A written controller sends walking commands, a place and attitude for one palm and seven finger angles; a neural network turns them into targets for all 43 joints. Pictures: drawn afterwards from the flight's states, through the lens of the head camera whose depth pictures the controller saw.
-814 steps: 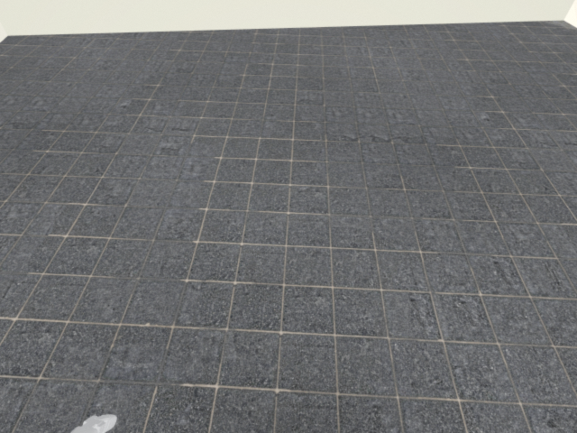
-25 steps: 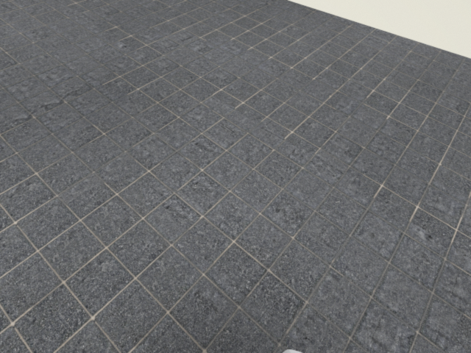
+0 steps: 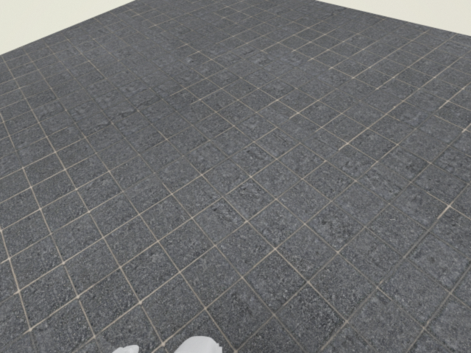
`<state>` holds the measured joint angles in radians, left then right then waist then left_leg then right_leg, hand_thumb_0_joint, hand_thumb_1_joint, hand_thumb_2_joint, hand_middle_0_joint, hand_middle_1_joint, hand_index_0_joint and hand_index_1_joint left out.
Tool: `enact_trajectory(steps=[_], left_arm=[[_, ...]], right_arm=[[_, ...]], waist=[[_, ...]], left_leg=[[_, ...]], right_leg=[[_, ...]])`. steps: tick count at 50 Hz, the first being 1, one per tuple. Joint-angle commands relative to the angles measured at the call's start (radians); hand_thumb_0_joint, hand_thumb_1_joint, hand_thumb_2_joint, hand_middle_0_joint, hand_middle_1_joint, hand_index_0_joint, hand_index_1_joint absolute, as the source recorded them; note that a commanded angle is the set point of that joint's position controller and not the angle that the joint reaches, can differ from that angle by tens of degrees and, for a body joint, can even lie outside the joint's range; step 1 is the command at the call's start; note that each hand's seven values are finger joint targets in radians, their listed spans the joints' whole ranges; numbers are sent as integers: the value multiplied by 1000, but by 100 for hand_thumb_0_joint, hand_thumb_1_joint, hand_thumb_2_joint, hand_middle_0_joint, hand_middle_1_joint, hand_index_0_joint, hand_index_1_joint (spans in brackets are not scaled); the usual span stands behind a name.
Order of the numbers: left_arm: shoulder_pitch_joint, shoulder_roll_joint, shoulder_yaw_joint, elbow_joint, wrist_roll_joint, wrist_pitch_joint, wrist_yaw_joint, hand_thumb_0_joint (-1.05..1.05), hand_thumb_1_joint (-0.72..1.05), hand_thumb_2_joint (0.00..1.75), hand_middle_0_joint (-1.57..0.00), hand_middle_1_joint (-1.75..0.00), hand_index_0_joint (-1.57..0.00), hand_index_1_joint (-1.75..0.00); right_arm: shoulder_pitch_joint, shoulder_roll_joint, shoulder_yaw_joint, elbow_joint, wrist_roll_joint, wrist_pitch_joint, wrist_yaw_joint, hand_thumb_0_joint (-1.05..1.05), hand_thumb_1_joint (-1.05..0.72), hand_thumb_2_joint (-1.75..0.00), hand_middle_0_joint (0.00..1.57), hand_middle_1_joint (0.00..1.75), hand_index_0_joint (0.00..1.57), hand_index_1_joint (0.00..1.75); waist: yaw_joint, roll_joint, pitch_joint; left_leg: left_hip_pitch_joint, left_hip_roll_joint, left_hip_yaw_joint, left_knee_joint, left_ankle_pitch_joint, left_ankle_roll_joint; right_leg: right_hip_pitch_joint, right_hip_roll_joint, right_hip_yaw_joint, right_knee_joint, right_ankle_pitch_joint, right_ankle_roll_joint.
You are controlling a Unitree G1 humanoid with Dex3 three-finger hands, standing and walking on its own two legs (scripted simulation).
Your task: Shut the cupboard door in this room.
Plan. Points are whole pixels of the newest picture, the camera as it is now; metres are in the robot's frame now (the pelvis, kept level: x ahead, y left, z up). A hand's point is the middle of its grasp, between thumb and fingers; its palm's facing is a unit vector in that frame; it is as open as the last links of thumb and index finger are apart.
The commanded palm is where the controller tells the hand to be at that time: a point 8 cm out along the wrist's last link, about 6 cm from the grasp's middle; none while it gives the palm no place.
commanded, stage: turn or walk to find it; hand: left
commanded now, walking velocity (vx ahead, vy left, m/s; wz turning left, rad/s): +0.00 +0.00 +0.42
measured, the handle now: out of the picture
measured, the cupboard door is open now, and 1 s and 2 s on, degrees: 90 90 90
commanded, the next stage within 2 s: stand and wait in 1.82 s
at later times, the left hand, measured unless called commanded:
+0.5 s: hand out of the picture -0.01 +0.27 -0.17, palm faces +0.25 -0.94 -0.24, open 7.4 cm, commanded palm none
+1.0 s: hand out of the picture -0.06 +0.21 -0.16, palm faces +0.42 -0.87 -0.24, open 7.4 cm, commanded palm none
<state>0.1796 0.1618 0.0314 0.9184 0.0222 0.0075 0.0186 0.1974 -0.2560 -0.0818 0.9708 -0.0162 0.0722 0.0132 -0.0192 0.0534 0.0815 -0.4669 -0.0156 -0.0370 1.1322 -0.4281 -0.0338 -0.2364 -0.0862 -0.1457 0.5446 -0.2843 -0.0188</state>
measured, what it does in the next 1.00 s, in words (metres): steps on the spot, turning left: left foot, then right foot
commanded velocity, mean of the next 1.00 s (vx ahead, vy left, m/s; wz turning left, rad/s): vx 0.00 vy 0.00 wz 0.42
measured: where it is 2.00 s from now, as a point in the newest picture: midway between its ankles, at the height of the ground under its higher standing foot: outside the picture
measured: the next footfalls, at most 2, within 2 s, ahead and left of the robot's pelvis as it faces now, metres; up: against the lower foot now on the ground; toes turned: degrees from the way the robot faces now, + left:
left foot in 0.26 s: +0.00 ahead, +0.15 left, +0.00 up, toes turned +11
right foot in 0.72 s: +0.05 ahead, -0.09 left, +0.00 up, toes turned +12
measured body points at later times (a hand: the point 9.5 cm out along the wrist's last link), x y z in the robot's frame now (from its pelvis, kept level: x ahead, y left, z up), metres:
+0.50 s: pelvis -0.02 +0.05 +0.00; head +0.00 +0.07 +0.45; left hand -0.02 +0.32 -0.15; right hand +0.10 -0.17 -0.13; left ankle -0.04 +0.14 -0.74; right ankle -0.01 -0.11 -0.67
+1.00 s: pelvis -0.05 +0.01 +0.00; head -0.01 +0.01 +0.45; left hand -0.08 +0.26 -0.14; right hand +0.10 -0.22 -0.15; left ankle -0.13 +0.13 -0.68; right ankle +0.01 -0.10 -0.74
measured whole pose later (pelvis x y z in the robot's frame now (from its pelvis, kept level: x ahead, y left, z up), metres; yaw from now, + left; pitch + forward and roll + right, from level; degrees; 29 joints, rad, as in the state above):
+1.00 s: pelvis -0.05 +0.01 +0.00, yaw +25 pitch -1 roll +1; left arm 0.20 0.17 0.04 0.93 0.03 0.01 0.02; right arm 0.22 -0.25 -0.08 0.99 -0.01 0.08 0.02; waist -0.01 0.01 0.09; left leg -0.40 0.03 0.00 0.96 -0.45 -0.05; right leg -0.24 -0.13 -0.19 0.53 -0.27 0.01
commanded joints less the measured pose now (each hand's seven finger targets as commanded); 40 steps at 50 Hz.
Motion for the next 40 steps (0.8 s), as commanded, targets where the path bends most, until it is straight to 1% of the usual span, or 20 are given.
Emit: enact_trajectory(steps=[1, 7, 9, 11, 12, 13, 14, 15, 16, 17, 19, 27, 31, 33, 34, 35, 36, 37, 39, 40], left_arm=[[17, 212, 51, -60, 5, -17, 14, 0, 90, 90, -20, -30, -20, -30], [99, 264, 68, -20, 11, -10, 10, 0, 90, 90, -20, -30, -20, -30], [93, 272, 70, -12, 10, -6, 9, 0, 90, 90, -20, -30, -20, -30], [66, 260, 70, -9, 0, 2, 7, 0, 90, 90, -20, -30, -20, -30], [75, 230, 66, -19, -10, 9, 4, 0, 90, 90, -20, -30, -20, -30], [80, 162, 51, -53, -15, 14, -3, 0, 90, 90, -20, -30, -20, -30], [-2, 155, 36, -75, -5, 25, 2, 0, 90, 90, -20, -30, -20, -30], [-50, 155, 40, -69, -7, 32, 6, 0, 90, 90, -20, -30, -20, -30], [-56, 165, 44, -60, -10, 30, 0, 0, 90, 90, -20, -30, -20, -30], [-30, 163, 47, -36, -9, 26, -6, 0, 90, 90, -20, -30, -20, -30], [5, 162, 45, -12, -9, 24, -10, 0, 90, 90, -20, -30, -20, -30], [-53, 142, 35, -45, -14, 23, -2, 0, 90, 90, -20, -30, -20, -30], [-5, 139, 34, -41, -18, 14, 0, 0, 90, 90, -20, -30, -20, -30], [60, 148, 38, -25, -18, 3, 2, 0, 90, 90, -20, -30, -20, -30], [92, 176, 44, -19, -13, -7, 6, 0, 90, 90, -20, -30, -20, -30], [115, 250, 59, -19, 1, -16, 15, 0, 90, 90, -20, -30, -20, -30], [112, 303, 67, -37, 5, -13, 15, 0, 90, 90, -20, -30, -20, -30], [87, 284, 74, -49, -4, -15, 19, 0, 90, 90, -20, -30, -20, -30], [-10, 226, 59, -72, -4, -11, 16, 0, 90, 90, -20, -30, -20, -30], [-50, 205, 51, -83, -3, -13, 15, 0, 90, 90, -20, -30, -20, -30]], right_arm=[[-18, -48, -12, -61, -1, -16, 7, 0, -90, -90, 20, 30, 20, 30], [-82, -28, 10, -77, 9, -34, 4, 0, -90, -90, 20, 30, 20, 30], [-50, -28, 12, -67, 10, -41, 0, 0, -90, -90, 20, 30, 20, 30], [14, -44, 11, -49, 8, -51, 0, 0, -90, -90, 20, 30, 20, 30], [52, -94, -1, -44, 5, -63, 0, 0, -90, -90, 20, 30, 20, 30], [71, -197, -24, -53, -4, -68, -4, 0, -90, -90, 20, 30, 20, 30], [112, -231, -31, -37, -3, -60, -12, 0, -90, -90, 20, 30, 20, 30], [103, -207, -28, -27, -6, -62, -24, 0, -90, -90, 20, 30, 20, 30], [57, -178, -20, -36, -6, -61, -31, 0, -90, -90, 20, 30, 20, 30], [8, -153, -9, -47, -7, -64, -34, 0, -90, -90, 20, 30, 20, 30], [-9, -135, -1, -55, -3, -71, -34, 0, -90, -90, 20, 30, 20, 30], [38, -141, -16, -49, -8, -62, -30, 0, -90, -90, 20, 30, 20, 30], [4, -147, -23, -65, -10, -53, -25, 0, -90, -90, 20, 30, 20, 30], [-16, -137, -25, -73, -4, -51, -23, 0, -90, -90, 20, 30, 20, 30], [-13, -109, -23, -75, 2, -53, -19, 0, -90, -90, 20, 30, 20, 30], [6, -49, -13, -92, 11, -55, -13, 0, -90, -90, 20, 30, 20, 30], [-21, -35, -13, -117, 6, -48, -12, 0, -90, -90, 20, 30, 20, 30], [-29, -72, -23, -111, -4, -29, -15, 0, -90, -90, 20, 30, 20, 30], [-18, -71, -29, -75, -5, -19, -4, 0, -90, -90, 20, 30, 20, 30], [20, -61, -26, -59, -7, -16, 1, 0, -90, -90, 20, 30, 20, 30]], waist=[[26, -229, -42], [75, -261, -100], [57, -258, -125], [18, -205, -148], [-7, -77, -175], [-15, 227, -159], [-56, 236, -139], [-51, 234, -118], [-31, 180, -90], [-3, 136, -80], [12, 100, -100], [-18, 82, -103], [4, 114, -108], [39, 89, -130], [54, 19, -140], [57, -206, -155], [69, -308, -102], [67, -309, -97], [20, -205, -15], [-6, -201, -18]], left_leg=[[-21, 43, 28, -36, 15, -25], [50, 43, 94, -318, -60, -20], [112, 33, 119, -437, -16, -14], [262, 38, 119, -654, 154, -1], [399, 109, 29, -761, 282, 27], [502, 358, -292, -795, 580, 138], [410, 433, -334, -826, 629, 222], [372, 391, -318, -822, 625, 227], [350, 358, -282, -809, 595, 226], [352, 310, -215, -796, 629, 209], [370, 262, -149, -784, 696, 187], [380, 261, -226, -774, 668, 213], [293, 229, -265, -742, 638, 194], [219, 188, -254, -686, 562, 155], [138, 141, -225, -625, 442, 110], [-35, 30, -97, -461, 175, 45], [-97, -50, -18, -250, -147, 10], [-77, -8, -68, -91, -155, 15], [-79, 22, -58, 74, -41, 12], [-72, 31, -37, 97, 14, 2]], right_leg=[[38, -241, 135, -242, 213, -95], [144, -280, 119, -165, 391, -126], [146, -278, 99, -118, 427, -109], [76, -249, 38, -16, 353, -43], [-47, -199, -8, 119, 234, 13], [-306, -65, -51, 307, -196, 90], [-308, -41, 32, 441, -361, 91], [-324, -38, 95, 511, -326, 87], [-339, -41, 111, 553, -265, 86], [-335, -38, 120, 565, -200, 89], [-308, -26, 114, 563, -144, 97], [-244, 9, 119, 355, -177, 104], [-95, 48, 92, 144, -132, 89], [46, 50, 77, -50, 24, 85], [158, 3, 115, -169, 104, 74], [277, -208, 317, -231, 136, 8], [185, -392, 450, -271, 232, -102], [72, -395, 454, -297, 154, -147], [-30, -294, 326, -291, 57, -123], [-30, -254, 241, -274, 73, -103]])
